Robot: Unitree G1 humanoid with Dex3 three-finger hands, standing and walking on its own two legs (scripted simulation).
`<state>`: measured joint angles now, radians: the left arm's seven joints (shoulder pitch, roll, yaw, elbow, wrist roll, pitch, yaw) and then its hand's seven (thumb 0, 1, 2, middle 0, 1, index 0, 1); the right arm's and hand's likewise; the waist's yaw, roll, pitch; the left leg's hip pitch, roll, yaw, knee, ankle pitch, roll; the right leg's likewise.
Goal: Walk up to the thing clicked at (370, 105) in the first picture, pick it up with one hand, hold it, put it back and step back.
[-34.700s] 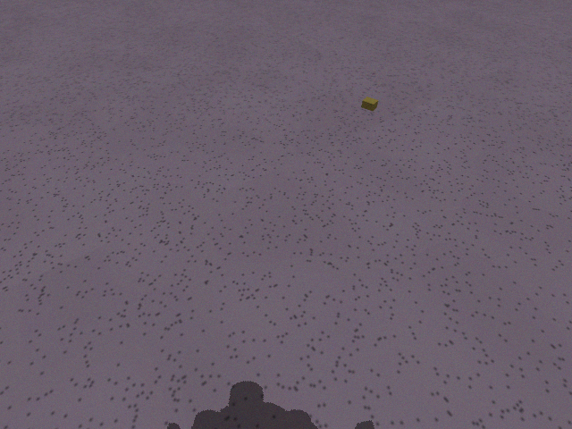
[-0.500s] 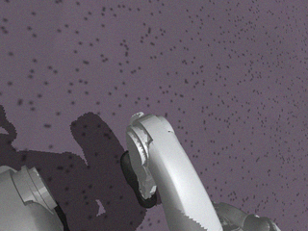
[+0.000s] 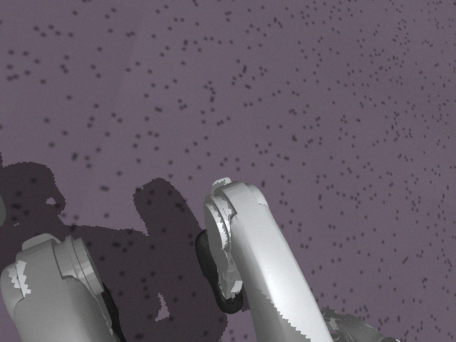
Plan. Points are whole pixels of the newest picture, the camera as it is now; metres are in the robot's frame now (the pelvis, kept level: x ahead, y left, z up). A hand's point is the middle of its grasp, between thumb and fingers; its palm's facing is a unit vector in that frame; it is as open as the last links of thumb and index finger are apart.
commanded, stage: settle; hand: left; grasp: from above
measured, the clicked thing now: out of the picture +0.46 +0.33 -0.23
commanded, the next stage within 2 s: lift in 0.14 s
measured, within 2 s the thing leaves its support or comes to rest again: neither
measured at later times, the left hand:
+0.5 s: hand out of the picture +0.44 +0.31 -0.13, palm faces +0.03 -0.52 -0.85, open 10.6 cm
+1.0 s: hand out of the picture +0.37 +0.32 +0.05, palm faces -0.02 -0.48 -0.87, open 10.7 cm
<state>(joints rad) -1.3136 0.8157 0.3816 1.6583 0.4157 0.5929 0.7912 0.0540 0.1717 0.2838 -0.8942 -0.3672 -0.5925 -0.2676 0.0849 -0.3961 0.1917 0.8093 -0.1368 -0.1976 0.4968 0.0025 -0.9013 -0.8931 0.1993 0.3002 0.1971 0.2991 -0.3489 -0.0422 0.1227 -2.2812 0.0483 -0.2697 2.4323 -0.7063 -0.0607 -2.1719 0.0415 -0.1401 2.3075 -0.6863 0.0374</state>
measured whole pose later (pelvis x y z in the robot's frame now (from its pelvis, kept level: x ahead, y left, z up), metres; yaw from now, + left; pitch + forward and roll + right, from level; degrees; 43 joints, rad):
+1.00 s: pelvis +0.00 -0.02 +0.13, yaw +8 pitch +32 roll -2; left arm -0.98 0.44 0.23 1.35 0.49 0.76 0.51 0.00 0.07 0.45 -0.92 -0.61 -0.54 -0.47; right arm 0.14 -0.33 -0.02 0.85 -0.02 -0.17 0.20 0.01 -0.90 -0.90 0.20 0.30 0.20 0.30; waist -0.16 0.05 -0.24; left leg -1.89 0.08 -0.10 1.98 -0.65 -0.06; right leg -1.86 0.02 -0.03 1.96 -0.66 0.00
